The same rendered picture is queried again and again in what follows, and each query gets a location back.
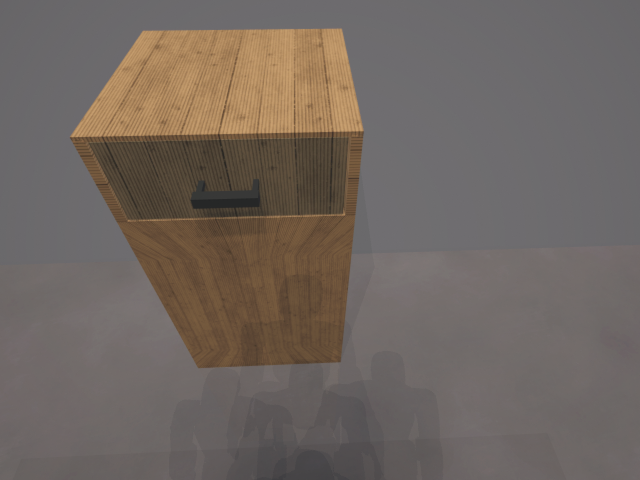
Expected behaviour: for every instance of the cabinet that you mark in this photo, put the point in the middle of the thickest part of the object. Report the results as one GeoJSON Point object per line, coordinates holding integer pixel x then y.
{"type": "Point", "coordinates": [241, 291]}

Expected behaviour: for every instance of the handle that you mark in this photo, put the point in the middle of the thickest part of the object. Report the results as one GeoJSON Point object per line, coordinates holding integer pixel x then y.
{"type": "Point", "coordinates": [225, 199]}

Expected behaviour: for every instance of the drawer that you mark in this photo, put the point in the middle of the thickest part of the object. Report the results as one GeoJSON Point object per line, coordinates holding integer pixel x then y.
{"type": "Point", "coordinates": [297, 176]}

